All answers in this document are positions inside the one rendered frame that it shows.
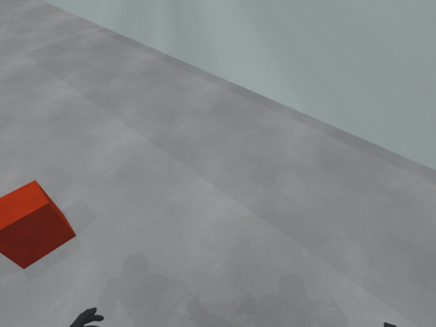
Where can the carton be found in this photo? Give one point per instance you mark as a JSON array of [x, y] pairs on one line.
[[31, 225]]

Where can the robot left hand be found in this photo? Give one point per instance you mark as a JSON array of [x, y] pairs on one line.
[[86, 317]]

